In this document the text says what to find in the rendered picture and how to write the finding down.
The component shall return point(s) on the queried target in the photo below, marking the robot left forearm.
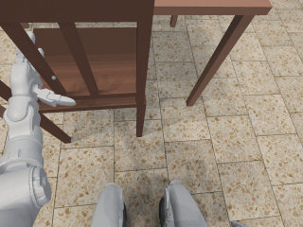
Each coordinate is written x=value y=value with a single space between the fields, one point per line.
x=24 y=143

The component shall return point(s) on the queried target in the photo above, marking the robot left upper arm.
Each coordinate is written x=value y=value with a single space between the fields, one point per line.
x=23 y=193

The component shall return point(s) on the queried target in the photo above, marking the left robot shin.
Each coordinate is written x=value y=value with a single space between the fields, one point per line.
x=120 y=214

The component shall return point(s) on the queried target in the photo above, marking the left robot hand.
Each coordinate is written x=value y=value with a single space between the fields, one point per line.
x=23 y=77

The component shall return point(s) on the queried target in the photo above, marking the left robot thigh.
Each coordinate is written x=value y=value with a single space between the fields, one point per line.
x=110 y=203

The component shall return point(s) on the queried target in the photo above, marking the table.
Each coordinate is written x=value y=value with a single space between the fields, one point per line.
x=244 y=11

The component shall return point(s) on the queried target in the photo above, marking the chair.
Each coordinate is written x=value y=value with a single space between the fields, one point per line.
x=101 y=68

